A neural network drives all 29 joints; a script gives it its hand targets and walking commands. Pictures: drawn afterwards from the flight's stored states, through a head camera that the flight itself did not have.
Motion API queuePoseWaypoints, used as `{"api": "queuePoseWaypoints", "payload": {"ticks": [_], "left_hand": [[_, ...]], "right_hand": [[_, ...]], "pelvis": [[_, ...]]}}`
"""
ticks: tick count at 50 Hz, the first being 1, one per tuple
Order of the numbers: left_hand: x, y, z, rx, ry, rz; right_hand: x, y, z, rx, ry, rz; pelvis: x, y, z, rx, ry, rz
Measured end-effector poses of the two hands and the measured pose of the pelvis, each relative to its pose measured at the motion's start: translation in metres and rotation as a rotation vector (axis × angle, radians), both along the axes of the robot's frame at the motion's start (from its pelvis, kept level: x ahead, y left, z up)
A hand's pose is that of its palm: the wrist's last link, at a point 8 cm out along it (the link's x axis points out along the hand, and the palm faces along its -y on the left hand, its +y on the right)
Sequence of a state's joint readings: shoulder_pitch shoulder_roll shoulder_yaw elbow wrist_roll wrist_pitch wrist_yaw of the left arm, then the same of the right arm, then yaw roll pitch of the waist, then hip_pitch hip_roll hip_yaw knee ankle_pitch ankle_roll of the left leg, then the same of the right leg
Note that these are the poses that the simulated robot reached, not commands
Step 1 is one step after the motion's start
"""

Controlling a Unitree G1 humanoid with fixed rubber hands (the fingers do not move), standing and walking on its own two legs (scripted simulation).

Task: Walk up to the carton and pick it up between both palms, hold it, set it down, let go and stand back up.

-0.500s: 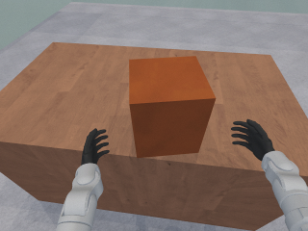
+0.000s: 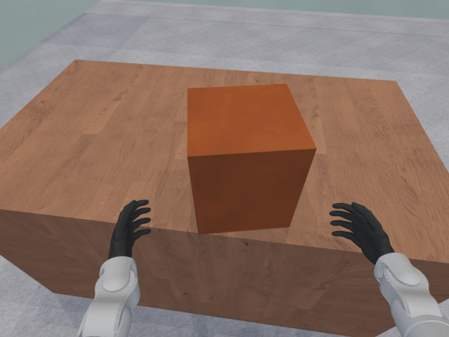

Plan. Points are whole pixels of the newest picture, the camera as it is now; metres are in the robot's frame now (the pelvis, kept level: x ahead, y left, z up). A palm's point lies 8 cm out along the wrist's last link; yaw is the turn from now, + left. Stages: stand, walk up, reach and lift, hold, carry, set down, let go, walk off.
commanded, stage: set down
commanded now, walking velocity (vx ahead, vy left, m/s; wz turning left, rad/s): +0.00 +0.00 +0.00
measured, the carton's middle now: (241, 161) +0.48 +0.03 +0.04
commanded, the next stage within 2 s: let go in 1.82 s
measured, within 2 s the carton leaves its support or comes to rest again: neither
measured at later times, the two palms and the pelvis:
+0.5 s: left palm (120, 273) +0.23 +0.22 +0.00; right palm (368, 271) +0.29 -0.22 -0.02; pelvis +0.02 +0.00 +0.00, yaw +0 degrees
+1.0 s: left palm (115, 309) +0.18 +0.22 -0.06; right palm (361, 271) +0.29 -0.21 -0.01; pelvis +0.02 +0.01 +0.00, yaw +0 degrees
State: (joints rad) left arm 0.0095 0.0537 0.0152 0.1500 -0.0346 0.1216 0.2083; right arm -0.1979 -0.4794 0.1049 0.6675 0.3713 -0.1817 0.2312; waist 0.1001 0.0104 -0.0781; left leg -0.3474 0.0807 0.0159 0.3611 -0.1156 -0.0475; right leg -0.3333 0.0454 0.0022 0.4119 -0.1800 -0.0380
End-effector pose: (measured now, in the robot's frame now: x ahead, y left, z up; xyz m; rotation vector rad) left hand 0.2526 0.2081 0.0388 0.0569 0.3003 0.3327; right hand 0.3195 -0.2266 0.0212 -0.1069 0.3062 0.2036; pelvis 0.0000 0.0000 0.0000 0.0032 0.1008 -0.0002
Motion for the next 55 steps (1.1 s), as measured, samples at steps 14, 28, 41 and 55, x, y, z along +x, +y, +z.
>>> {"api": "queuePoseWaypoints", "payload": {"ticks": [14, 28, 41, 55], "left_hand": [[-0.046, 0.006, -0.049, -0.035, 0.175, 0.007], [-0.035, 0.006, -0.052, -0.065, 0.202, -0.103], [-0.063, 0.016, -0.079, -0.088, 0.331, -0.124], [-0.078, 0.020, -0.102, -0.105, 0.453, -0.171]], "right_hand": [[-0.028, -0.004, -0.034, -0.028, 0.082, -0.049], [-0.032, 0.004, -0.037, -0.059, 0.103, -0.102], [-0.032, 0.010, -0.036, -0.123, 0.100, -0.128], [-0.034, 0.017, -0.037, -0.173, 0.084, -0.185]], "pelvis": [[0.009, 0.003, 0.001, -0.004, 0.012, 0.001], [0.016, 0.005, 0.001, -0.006, 0.022, 0.002], [0.015, 0.005, 0.001, -0.006, 0.020, 0.002], [0.017, 0.009, 0.002, -0.008, 0.015, 0.004]]}}
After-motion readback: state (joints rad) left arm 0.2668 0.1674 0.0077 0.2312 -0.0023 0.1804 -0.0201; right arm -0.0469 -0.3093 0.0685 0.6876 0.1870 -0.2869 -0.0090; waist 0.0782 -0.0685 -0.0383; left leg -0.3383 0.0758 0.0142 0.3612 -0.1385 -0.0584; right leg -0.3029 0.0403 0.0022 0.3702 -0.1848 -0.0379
